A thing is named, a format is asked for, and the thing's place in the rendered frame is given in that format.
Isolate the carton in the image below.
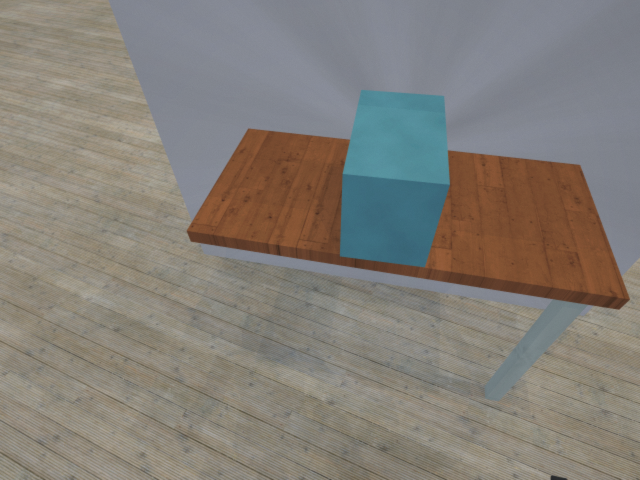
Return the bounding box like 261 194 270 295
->
340 90 450 267

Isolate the table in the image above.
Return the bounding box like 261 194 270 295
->
187 129 630 401

